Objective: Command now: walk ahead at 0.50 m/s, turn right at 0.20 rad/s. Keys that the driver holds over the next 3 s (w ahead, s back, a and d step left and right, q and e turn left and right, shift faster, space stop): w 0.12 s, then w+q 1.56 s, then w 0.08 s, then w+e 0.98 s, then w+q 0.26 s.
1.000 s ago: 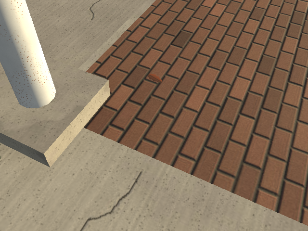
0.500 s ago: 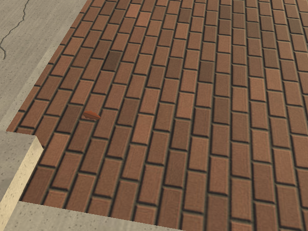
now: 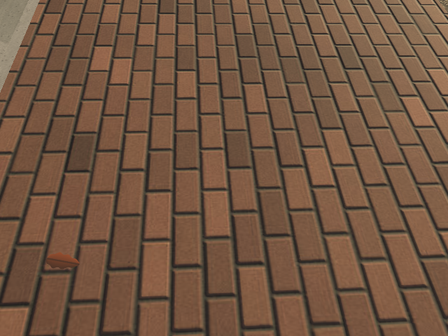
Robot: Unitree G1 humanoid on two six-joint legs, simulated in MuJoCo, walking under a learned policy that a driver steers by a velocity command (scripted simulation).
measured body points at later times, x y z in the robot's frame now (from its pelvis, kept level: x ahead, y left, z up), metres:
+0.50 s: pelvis +0.25 -0.04 +0.00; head +0.27 -0.06 +0.45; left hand +0.32 +0.23 -0.11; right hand +0.31 -0.30 -0.14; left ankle +0.20 +0.09 -0.66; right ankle +0.27 -0.12 -0.74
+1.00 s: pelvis +0.49 +0.07 -0.01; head +0.51 +0.09 +0.44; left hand +0.45 +0.34 -0.14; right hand +0.69 -0.14 -0.13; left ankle +0.50 +0.12 -0.74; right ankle +0.48 -0.10 -0.65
